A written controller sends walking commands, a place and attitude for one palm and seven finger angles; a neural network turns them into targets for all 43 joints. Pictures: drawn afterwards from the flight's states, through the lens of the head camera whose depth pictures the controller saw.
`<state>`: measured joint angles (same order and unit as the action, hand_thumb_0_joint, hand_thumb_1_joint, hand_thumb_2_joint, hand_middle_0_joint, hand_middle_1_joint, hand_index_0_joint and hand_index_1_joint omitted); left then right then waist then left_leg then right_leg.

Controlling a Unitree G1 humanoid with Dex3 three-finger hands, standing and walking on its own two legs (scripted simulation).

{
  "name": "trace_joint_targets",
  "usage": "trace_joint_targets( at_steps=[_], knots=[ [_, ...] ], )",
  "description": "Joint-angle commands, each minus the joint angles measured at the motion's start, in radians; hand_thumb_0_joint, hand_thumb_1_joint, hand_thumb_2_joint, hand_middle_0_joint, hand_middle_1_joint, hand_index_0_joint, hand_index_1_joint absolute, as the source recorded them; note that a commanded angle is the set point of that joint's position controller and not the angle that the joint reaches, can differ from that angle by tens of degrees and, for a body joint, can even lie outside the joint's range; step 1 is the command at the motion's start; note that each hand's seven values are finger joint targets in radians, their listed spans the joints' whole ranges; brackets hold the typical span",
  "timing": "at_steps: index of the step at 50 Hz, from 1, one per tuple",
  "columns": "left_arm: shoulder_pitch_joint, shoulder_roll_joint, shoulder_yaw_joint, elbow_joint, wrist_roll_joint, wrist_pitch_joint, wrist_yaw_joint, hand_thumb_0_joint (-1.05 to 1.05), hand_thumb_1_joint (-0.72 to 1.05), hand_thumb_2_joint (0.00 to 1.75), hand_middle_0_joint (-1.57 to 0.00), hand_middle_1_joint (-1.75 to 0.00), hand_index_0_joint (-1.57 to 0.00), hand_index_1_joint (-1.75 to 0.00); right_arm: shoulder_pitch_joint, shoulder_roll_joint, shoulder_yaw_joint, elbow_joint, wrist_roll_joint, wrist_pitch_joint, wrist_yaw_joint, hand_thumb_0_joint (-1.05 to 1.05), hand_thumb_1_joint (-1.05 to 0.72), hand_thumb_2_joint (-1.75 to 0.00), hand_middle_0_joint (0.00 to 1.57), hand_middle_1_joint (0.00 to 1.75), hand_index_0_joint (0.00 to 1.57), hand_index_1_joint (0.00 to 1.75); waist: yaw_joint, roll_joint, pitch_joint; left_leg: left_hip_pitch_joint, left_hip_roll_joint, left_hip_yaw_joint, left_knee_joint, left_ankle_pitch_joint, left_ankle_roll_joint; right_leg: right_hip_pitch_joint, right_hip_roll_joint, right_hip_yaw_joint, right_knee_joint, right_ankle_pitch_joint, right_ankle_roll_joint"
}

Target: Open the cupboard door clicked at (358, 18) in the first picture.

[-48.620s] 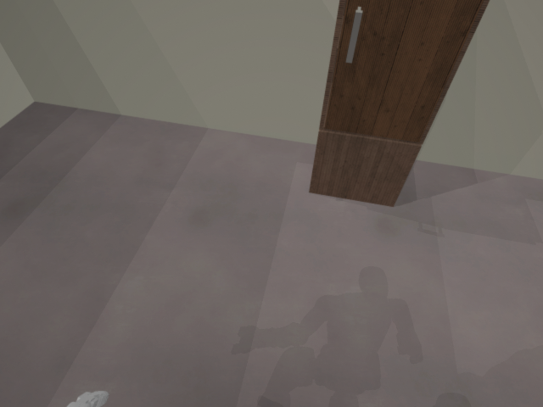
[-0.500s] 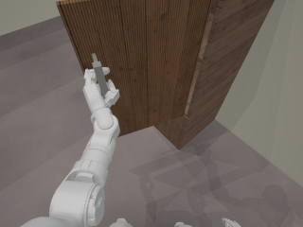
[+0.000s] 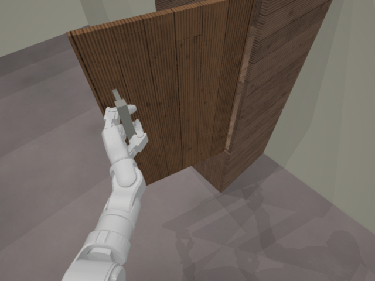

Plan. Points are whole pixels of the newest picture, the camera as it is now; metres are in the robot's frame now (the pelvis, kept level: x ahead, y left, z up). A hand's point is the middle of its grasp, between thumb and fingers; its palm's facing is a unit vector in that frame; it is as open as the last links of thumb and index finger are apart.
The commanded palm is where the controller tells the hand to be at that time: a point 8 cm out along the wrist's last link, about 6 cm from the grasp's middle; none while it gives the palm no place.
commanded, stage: pull the door open along its arc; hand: left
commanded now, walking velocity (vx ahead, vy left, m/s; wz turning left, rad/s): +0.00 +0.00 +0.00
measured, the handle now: (126, 121) +0.46 +0.14 +0.08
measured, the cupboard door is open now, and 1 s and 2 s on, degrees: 74 89 92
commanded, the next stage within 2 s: open thumb and fingers to let go in 0.22 s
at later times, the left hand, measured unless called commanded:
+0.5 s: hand (163, 158) +0.35 +0.05 +0.08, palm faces +0.36 -0.93 -0.04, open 6.3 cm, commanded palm +0.30 +0.08 +0.08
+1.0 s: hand (168, 163) +0.34 +0.04 +0.08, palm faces +0.35 -0.94 -0.03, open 14.4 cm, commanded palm +0.30 +0.08 +0.08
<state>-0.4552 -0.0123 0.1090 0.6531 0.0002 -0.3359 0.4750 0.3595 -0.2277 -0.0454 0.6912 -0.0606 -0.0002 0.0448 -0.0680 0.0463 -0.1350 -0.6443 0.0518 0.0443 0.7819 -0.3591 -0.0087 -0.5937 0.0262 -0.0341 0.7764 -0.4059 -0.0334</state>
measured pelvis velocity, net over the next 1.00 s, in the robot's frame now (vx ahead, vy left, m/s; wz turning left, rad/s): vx -0.01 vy -0.02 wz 0.05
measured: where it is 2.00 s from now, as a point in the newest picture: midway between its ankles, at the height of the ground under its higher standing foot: outside the picture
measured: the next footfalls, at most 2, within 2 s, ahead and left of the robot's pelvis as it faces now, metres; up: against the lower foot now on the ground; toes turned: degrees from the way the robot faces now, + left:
none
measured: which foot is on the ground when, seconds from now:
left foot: down 0.00-1.00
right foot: down 0.00-1.00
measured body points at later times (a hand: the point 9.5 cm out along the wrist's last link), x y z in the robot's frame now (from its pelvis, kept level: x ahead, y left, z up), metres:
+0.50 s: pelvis +0.01 -0.01 +0.00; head +0.04 -0.03 +0.45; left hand +0.33 +0.10 +0.09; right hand +0.23 -0.20 -0.10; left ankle +0.01 +0.13 -0.71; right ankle -0.02 -0.10 -0.71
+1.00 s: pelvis -0.01 -0.02 +0.00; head +0.02 -0.04 +0.45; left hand +0.32 +0.09 +0.08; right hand +0.13 -0.25 -0.12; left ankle +0.01 +0.13 -0.71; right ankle -0.02 -0.10 -0.71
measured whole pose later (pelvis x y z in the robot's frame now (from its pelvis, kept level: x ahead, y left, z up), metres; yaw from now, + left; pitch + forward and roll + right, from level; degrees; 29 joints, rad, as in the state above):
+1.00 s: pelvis -0.01 -0.02 +0.00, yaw +3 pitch +8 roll +1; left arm -0.19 -0.14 -0.17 0.34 0.07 -0.15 0.61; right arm 0.23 -0.20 -0.03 0.66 -0.06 0.04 0.01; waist -0.03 0.05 -0.10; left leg -0.56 0.03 0.00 0.78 -0.35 -0.03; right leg -0.51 0.01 -0.08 0.80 -0.44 -0.06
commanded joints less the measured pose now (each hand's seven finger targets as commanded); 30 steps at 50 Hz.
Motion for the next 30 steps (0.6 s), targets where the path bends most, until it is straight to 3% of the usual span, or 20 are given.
trace_joint_targets(
  at_steps=[1, 4, 7, 9, 10, 14, 16, 18, 21, 24, 30],
  knots=[
    [-0.006, -0.024, -0.095, -0.383, 0.006, -0.005, 0.026, 0.0, 0.9, 0.9, -0.4, -1.35, -0.4, -1.35, -0.068, -0.096, -0.029, -0.172, 0.011, -0.032, 0.003, 0.0, -0.9, -0.9, 0.2, 0.3, 0.2, 0.3, 0.068, -0.098, -0.288, 0.224, -0.046, 0.01, -0.072, 0.329, 0.019, 0.244, -0.001, -0.009, -0.098, 0.474, 0.015],
    [0.162, -0.066, -0.156, -0.538, 0.023, 0.042, 0.053, 0.0, 0.9, 0.9, -0.4, -1.35, -0.4, -1.35, -0.125, -0.082, -0.021, -0.217, 0.011, -0.022, 0.007, 0.0, -0.9, -0.9, 0.2, 0.3, 0.2, 0.3, 0.09, -0.116, -0.26, 0.249, -0.042, 0.007, -0.082, 0.354, 0.016, 0.279, -0.007, -0.015, -0.1, 0.493, 0.011],
    [0.289, -0.12, -0.227, -0.663, 0.055, 0.097, 0.091, 0.0, 0.9, 0.9, -0.4, -1.35, -0.4, -1.35, -0.175, -0.06, -0.011, -0.25, 0.008, -0.003, 0.004, 0.0, -0.9, -0.9, 0.2, 0.3, 0.2, 0.3, 0.094, -0.146, -0.22, 0.261, -0.04, 0.004, -0.081, 0.368, 0.012, 0.292, -0.016, -0.021, -0.098, 0.52, 0.012],
    [0.264, -0.166, -0.29, -0.686, 0.094, 0.136, 0.118, 0.0, 0.9, 0.9, -0.4, -1.35, -0.4, -1.35, -0.202, -0.049, -0.002, -0.253, 0.002, 0.006, -0.003, 0.0, -0.9, -0.9, 0.2, 0.3, 0.2, 0.3, 0.072, -0.144, -0.169, 0.269, -0.039, -0.005, -0.065, 0.348, 0.012, 0.252, -0.017, -0.023, -0.105, 0.487, 0.009],
    [0.254, -0.2, -0.318, -0.697, 0.093, 0.153, 0.13, 0.0, 0.9, 0.9, -0.4, -1.35, -0.4, -1.35, -0.225, -0.041, 0.004, -0.254, 0.004, 0.009, -0.004, 0.0, -0.9, -0.9, 0.2, 0.3, 0.2, 0.3, 0.07, -0.105, -0.157, 0.271, -0.04, -0.01, -0.062, 0.332, 0.009, 0.232, -0.017, -0.028, -0.101, 0.458, 0.006],
    [0.167, -0.292, -0.385, -0.685, 0.073, 0.22, 0.16, 0.0, 0.9, 0.9, -0.4, -1.35, -0.4, -1.35, -0.271, -0.028, 0.016, -0.234, 0.009, 0.013, -0.004, 0.0, -0.9, -0.9, 0.2, 0.3, 0.2, 0.3, 0.053, -0.108, -0.164, 0.287, -0.043, -0.028, -0.038, 0.317, 0.005, 0.197, -0.018, -0.038, -0.092, 0.443, 0.006],
    [0.0, -0.241, -0.338, -0.646, 0.072, 0.232, 0.178, 0.0, 0.9, 0.9, -0.4, -1.35, -0.4, -1.35, -0.279, -0.031, 0.02, -0.204, 0.006, 0.025, -0.016, 0.0, -0.9, -0.9, 0.2, 0.3, 0.2, 0.3, 0.025, -0.117, -0.161, 0.272, -0.047, -0.039, -0.02, 0.3, 0.007, 0.164, -0.028, -0.029, -0.084, 0.451, 0.015],
    [0.042, -0.246, -0.33, -0.62, 0.08, 0.236, 0.175, 0.0, 0.76, 0.84, -0.39, -1.34, -0.39, -1.34, -0.279, -0.026, 0.017, -0.206, 0.0, 0.034, -0.023, 0.0, -0.9, -0.9, 0.2, 0.3, 0.2, 0.3, 0.048, -0.109, -0.216, 0.272, -0.054, -0.038, -0.016, 0.31, 0.005, 0.193, -0.032, -0.02, -0.073, 0.486, 0.017],
    [0.078, -0.281, -0.379, -0.636, 0.09, 0.228, 0.142, 0.0, 0.55, 0.75, -0.38, -1.31, -0.38, -1.31, -0.253, -0.025, 0.011, -0.221, 0.003, 0.039, -0.017, 0.0, -0.9, -0.9, 0.2, 0.3, 0.2, 0.3, 0.044, -0.1, -0.252, 0.288, -0.051, -0.038, -0.007, 0.367, 0.005, 0.213, -0.036, -0.021, -0.057, 0.569, 0.019],
    [0.068, -0.269, -0.38, -0.62, 0.088, 0.211, 0.115, 0.0, 0.34, 0.66, -0.36, -1.29, -0.36, -1.29, -0.236, -0.032, 0.008, -0.221, 0.004, 0.042, -0.022, 0.0, -0.9, -0.9, 0.2, 0.3, 0.2, 0.3, 0.03, -0.157, -0.235, 0.27, -0.051, -0.047, -0.006, 0.358, 0.007, 0.223, -0.041, -0.011, -0.064, 0.603, 0.028],
    [0.086, -0.222, -0.351, -0.632, 0.082, 0.182, 0.103, 0.0, -0.08, 0.48, -0.33, -1.24, -0.33, -1.24, -0.237, -0.034, 0.007, -0.226, 0.006, 0.032, -0.032, 0.0, -0.9, -0.9, 0.2, 0.3, 0.2, 0.3, 0.044, -0.152, -0.239, 0.245, -0.058, -0.043, -0.021, 0.294, 0.008, 0.24, -0.052, 0.009, -0.087, 0.561, 0.034]
  ],
)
